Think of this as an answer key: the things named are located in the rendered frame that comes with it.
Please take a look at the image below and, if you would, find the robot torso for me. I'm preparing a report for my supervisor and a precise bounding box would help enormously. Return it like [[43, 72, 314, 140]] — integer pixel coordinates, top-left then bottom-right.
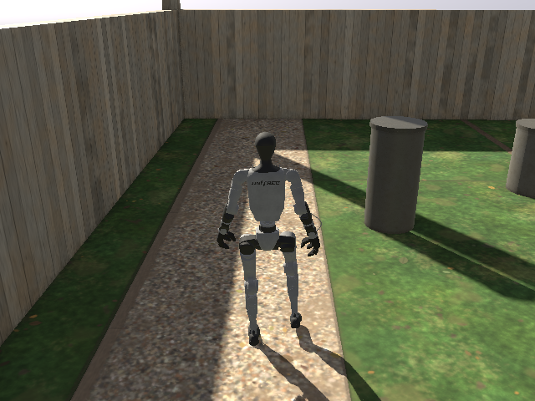
[[247, 165, 286, 251]]

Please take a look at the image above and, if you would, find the right robot hand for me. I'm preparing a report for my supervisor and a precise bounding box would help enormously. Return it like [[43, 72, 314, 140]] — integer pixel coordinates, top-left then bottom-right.
[[301, 236, 320, 256]]

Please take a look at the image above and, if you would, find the left robot upper arm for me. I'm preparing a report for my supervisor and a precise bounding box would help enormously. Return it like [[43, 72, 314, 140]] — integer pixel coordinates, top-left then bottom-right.
[[226, 169, 249, 215]]

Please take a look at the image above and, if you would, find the left robot foot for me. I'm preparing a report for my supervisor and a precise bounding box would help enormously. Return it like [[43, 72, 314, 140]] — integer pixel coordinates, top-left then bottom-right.
[[248, 325, 260, 346]]

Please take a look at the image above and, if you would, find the robot left forearm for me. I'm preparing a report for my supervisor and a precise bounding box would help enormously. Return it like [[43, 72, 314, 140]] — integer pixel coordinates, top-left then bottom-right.
[[218, 202, 234, 235]]

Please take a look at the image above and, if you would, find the left robot hand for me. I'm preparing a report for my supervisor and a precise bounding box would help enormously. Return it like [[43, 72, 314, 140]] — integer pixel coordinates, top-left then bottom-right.
[[217, 231, 236, 249]]

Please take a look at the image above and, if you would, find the robot right forearm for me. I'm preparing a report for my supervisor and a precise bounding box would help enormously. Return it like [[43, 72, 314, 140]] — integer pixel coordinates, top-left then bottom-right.
[[299, 201, 318, 239]]

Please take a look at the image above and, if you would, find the right robot upper arm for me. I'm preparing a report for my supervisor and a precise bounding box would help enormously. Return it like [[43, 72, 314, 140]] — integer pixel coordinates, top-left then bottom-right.
[[283, 168, 308, 215]]

